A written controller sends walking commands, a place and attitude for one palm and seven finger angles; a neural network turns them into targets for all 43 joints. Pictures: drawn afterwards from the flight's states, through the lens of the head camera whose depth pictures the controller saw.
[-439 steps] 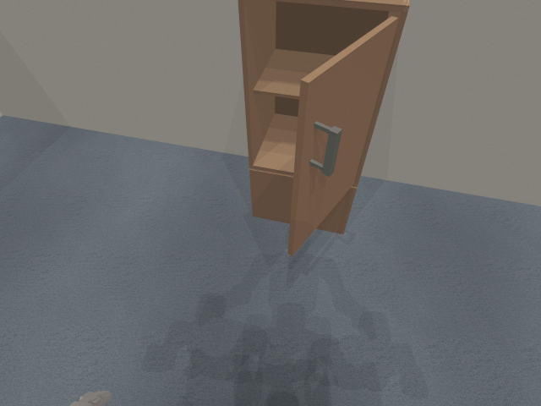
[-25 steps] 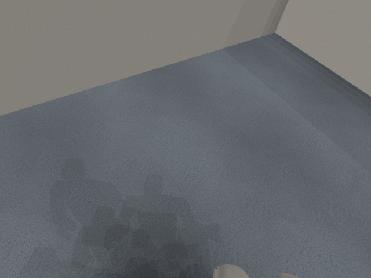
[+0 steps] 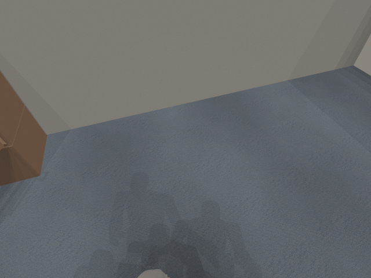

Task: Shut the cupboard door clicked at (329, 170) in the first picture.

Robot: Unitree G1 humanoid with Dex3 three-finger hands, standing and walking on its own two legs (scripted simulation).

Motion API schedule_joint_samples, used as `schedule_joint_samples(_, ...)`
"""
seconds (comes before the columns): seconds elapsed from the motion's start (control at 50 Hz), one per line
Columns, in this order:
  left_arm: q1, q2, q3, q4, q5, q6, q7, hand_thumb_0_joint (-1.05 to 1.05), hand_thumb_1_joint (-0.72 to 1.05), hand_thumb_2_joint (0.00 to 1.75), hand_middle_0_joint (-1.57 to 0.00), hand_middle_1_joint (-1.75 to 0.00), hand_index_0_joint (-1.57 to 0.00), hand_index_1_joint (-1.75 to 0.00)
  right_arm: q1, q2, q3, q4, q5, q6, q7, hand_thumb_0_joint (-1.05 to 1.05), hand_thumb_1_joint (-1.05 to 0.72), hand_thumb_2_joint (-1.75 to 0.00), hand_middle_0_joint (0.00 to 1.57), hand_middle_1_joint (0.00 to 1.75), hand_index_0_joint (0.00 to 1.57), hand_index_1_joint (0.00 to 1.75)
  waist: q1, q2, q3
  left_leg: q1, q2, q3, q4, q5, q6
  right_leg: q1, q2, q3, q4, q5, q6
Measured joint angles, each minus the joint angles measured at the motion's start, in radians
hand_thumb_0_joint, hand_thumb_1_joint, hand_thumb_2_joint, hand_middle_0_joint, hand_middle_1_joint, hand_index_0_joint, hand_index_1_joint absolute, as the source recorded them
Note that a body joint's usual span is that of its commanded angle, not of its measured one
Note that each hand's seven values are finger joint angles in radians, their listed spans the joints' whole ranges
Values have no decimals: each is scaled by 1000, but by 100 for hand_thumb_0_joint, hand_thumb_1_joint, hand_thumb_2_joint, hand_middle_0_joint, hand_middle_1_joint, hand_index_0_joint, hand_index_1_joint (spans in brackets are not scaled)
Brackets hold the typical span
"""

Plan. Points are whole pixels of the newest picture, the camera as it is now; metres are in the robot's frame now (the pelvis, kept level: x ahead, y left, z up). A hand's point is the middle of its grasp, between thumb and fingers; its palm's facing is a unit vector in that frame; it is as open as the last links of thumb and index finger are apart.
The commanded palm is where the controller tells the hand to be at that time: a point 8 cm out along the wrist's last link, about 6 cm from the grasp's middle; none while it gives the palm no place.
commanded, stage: walk to a spot facing it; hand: left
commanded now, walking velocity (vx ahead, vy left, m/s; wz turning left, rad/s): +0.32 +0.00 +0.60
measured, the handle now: out of the picture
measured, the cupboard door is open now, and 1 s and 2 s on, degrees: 66 66 66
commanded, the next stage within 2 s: turn to face it in 1.52 s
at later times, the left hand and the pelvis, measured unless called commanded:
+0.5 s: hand out of the picture +0.06 +0.26 -0.19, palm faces +0.34 -0.92 -0.20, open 7.4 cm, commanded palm none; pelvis +0.16 +0.10 -0.02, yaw +15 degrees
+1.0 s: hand (103, 177) +0.47 +0.31 -0.16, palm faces +0.24 -0.95 -0.20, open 7.4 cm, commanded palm none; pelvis +0.37 +0.10 -0.02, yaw +19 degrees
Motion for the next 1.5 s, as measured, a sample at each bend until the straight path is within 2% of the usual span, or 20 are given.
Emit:
schedule_joint_samples(0.14, 122, -22, -7, 86, 7, -23, 14, 1, 91, 90, -20, -30, -20, -30, -76, -18, -3, -14, 4, 0, 15, 1, -91, -90, 20, 30, 20, 30, 21, -6, 45, -111, 82, 37, 32, 140, -12, 133, -33, -113, -93, -22, 24)
schedule_joint_samples(0.24, 199, -30, -12, 131, 14, -29, 19, 1, 91, 90, -20, -30, -20, -30, -182, -8, 20, -25, 4, -4, 24, 1, -92, -90, 20, 29, 20, 30, 69, -17, 87, -74, 93, 96, -201, 131, 11, 191, -50, -177, -97, -75, 58)
schedule_joint_samples(0.3, 239, -25, -15, 157, 14, -24, 16, 1, 91, 90, -20, -30, -20, -30, -249, 5, 37, -49, 5, -26, 24, 1, -92, -90, 20, 29, 20, 30, 97, -33, 110, 0, 62, 141, -357, 77, 47, 214, -79, -205, -53, -132, 93)
schedule_joint_samples(0.34, 267, -24, -16, 177, 10, -17, 11, 1, 91, 90, -20, -30, -20, -30, -275, 9, 47, -74, 4, -56, 17, 1, -92, -90, 20, 29, 20, 30, 102, -38, 114, 91, 27, 170, -471, 73, 81, 182, -121, -208, 100, -193, 107)
schedule_joint_samples(0.36, 272, -25, -15, 184, 5, -7, 5, 1, 91, 90, -20, -30, -20, -30, -284, 9, 47, -87, 2, -74, 10, 1, -92, -90, 20, 30, 20, 30, 96, -32, 115, 97, 21, 171, -471, 123, 102, 120, -140, -177, 271, -202, 97)
schedule_joint_samples(0.42, 208, -8, -7, 190, -9, 22, 1, 1, 91, 90, -20, -30, -20, -30, -292, 28, 57, -93, 17, -107, -14, 0, -92, -90, 20, 30, 20, 30, 107, -41, 137, 121, 2, 167, -402, 49, 128, -115, -115, 12, 751, -191, 66)
schedule_joint_samples(0.46, 152, 2, 2, 181, -4, 25, 0, 1, 91, 90, -20, -30, -20, -30, -270, 48, 63, -79, 20, -115, -26, 0, -91, -90, 20, 30, 20, 30, 107, -46, 127, 179, -10, 161, -448, 36, 123, -239, -106, 51, 867, -134, 59)
schedule_joint_samples(0.56, 25, 6, 13, 116, 12, 17, -2, 1, 91, 90, -20, -30, -20, -30, -175, 96, 52, -30, 34, -130, -46, -1, -93, -90, 21, 30, 21, 30, 82, -59, 73, 324, -43, 132, -614, 68, 129, -422, -115, 64, 762, -5, 66)
schedule_joint_samples(0.66, -71, -4, 15, 73, 15, 25, -13, 1, 91, 90, -20, -30, -20, -30, -83, 81, 40, 5, 28, -135, -49, -3, -96, -90, 21, 30, 21, 30, 46, -74, 23, 439, -66, 113, -738, 78, 128, -490, -107, 68, 619, 119, 80)
schedule_joint_samples(0.78, -156, -4, 14, 51, 11, 32, -24, 1, 91, 90, -20, -30, -20, -30, 42, 89, 46, 67, 20, -130, -55, -1, -93, -90, 20, 30, 20, 30, 1, -75, 17, 540, -64, 93, -809, 44, 109, -456, -75, 61, 432, 151, 71)
schedule_joint_samples(0.92, -215, -7, 8, 37, 7, 13, -29, 1, 91, 90, -20, -30, -20, -30, 172, 103, 55, 144, 11, -118, -61, 0, -92, -90, 20, 30, 20, 30, -53, -34, 58, 599, -16, 81, -733, -91, 60, -311, -5, 19, 172, 94, 12)
schedule_joint_samples(0.96, -219, -5, 5, 30, 9, -20, -26, 1, 91, 90, -20, -30, -20, -30, 201, 117, 58, 173, 20, -110, -55, 0, -92, -90, 20, 30, 20, 30, -48, -35, 72, 530, -1, 74, -523, -157, 52, -261, 3, 5, 130, 183, -21)
schedule_joint_samples(1.02, -190, -17, -1, 41, 2, -43, -20, 1, 91, 90, -20, -30, -20, -30, 185, 121, 52, 191, 25, -86, -47, 0, -91, -90, 20, 30, 20, 30, -38, -18, 91, 321, 19, 42, -46, -164, 60, -222, 11, -25, 185, 83, -44)
schedule_joint_samples(1.08, -120, -33, -1, 80, 0, -35, -5, 0, 91, 90, -20, -30, -20, -30, 137, 111, 40, 174, 15, -68, -41, 1, -91, -90, 20, 30, 20, 30, -26, -8, 75, 149, 63, 48, 113, -46, 52, -146, 21, -42, 117, 64, -35)
schedule_joint_samples(1.16, -31, -12, 25, 129, 1, -38, 20, -1, 95, 90, -21, -30, -21, -30, 59, 103, 30, 124, 8, -61, -33, 1, -91, -90, 20, 30, 20, 30, -13, -4, 46, -2, 117, 50, 47, 60, 24, -56, 30, -71, 19, 66, -33)
schedule_joint_samples(1.22, 30, -4, 19, 167, 4, -37, 18, -1, 95, 90, -20, -30, -20, -30, -6, 95, 24, 90, 7, -59, -22, 0, -92, -90, 20, 30, 20, 30, 0, -5, 31, -50, 141, 64, -64, 126, 11, 0, 31, -91, -29, 56, -23)
schedule_joint_samples(1.3, 95, -11, 6, 203, 6, -40, 14, 0, 93, 90, -20, -30, -20, -30, -89, 79, 21, 57, 9, -61, -9, 0, -92, -90, 20, 30, 20, 30, 31, -10, 29, -34, 144, 90, -250, 168, 10, 64, 27, -120, -63, 26, 3)
schedule_joint_samples(1.38, 146, -23, 0, 222, 10, -37, 13, 0, 92, 90, -20, -30, -20, -30, -162, 63, 25, 31, 10, -68, 0, 0, -92, -90, 20, 29, 20, 30, 74, -25, 43, 42, 122, 118, -395, 121, 32, 114, 4, -148, -43, -35, 45)
schedule_joint_samples(1.44, 183, -29, 0, 237, 8, -24, 10, 1, 91, 90, -20, -30, -20, -30, -196, 54, 32, 1, 5, -96, -2, 0, -92, -90, 20, 29, 20, 30, 88, -50, 53, 134, 84, 142, -503, 127, 63, 93, -53, -151, 112, -133, 71)
schedule_joint_samples(1.5, 157, -31, -5, 245, -1, 8, 5, 1, 91, 90, -20, -30, -20, -30, -220, 64, 42, -14, 9, -121, -24, 0, -92, -90, 20, 30, 20, 30, 92, -66, 80, 152, 56, 159, -444, 77, 105, -87, -61, -20, 544, -215, 42)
